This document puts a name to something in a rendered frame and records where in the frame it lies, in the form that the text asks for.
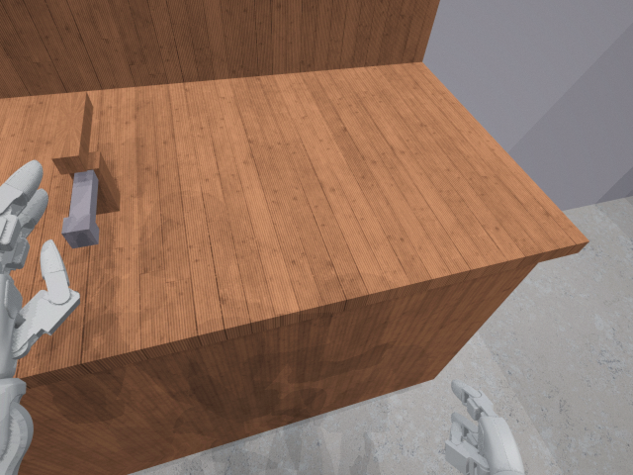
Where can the left robot hand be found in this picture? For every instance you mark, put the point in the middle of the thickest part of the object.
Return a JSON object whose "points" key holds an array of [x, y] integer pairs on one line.
{"points": [[21, 207]]}

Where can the counter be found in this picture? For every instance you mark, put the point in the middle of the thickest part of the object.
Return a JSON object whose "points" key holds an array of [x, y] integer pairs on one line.
{"points": [[295, 215]]}

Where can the tap lever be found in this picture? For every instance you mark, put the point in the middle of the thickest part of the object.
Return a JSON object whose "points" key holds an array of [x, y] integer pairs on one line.
{"points": [[80, 228]]}

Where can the robot left forearm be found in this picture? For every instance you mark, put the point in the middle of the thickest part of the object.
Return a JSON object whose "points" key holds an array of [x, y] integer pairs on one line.
{"points": [[16, 426]]}

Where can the right robot hand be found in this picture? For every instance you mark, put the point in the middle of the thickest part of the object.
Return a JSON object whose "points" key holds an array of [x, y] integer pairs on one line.
{"points": [[489, 447]]}

